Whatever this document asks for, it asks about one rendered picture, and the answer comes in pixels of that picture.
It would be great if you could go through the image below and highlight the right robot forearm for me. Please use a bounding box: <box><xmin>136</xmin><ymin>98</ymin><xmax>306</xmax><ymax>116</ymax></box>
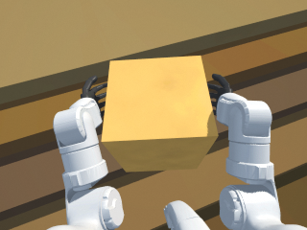
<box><xmin>216</xmin><ymin>93</ymin><xmax>281</xmax><ymax>219</ymax></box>

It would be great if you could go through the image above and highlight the robot right hand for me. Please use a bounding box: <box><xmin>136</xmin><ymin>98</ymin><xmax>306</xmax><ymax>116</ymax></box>
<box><xmin>207</xmin><ymin>74</ymin><xmax>233</xmax><ymax>116</ymax></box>

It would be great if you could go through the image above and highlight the left robot upper arm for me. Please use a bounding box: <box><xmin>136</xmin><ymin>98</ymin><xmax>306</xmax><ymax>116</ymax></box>
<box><xmin>47</xmin><ymin>186</ymin><xmax>124</xmax><ymax>230</ymax></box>

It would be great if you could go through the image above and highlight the right robot upper arm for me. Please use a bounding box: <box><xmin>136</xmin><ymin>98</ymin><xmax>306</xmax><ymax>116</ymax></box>
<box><xmin>219</xmin><ymin>184</ymin><xmax>307</xmax><ymax>230</ymax></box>

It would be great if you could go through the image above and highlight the left robot forearm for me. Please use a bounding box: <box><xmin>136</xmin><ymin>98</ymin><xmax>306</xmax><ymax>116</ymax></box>
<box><xmin>53</xmin><ymin>98</ymin><xmax>108</xmax><ymax>223</ymax></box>

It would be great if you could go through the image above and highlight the robot left hand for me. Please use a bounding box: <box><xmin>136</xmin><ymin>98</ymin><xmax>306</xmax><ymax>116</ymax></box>
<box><xmin>81</xmin><ymin>75</ymin><xmax>107</xmax><ymax>117</ymax></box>

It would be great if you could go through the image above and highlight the right robot thigh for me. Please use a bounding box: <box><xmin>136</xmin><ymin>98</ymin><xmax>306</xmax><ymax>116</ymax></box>
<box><xmin>163</xmin><ymin>200</ymin><xmax>210</xmax><ymax>230</ymax></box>

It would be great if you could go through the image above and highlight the carton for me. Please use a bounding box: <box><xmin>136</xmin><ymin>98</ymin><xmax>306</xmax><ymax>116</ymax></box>
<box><xmin>101</xmin><ymin>56</ymin><xmax>219</xmax><ymax>173</ymax></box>

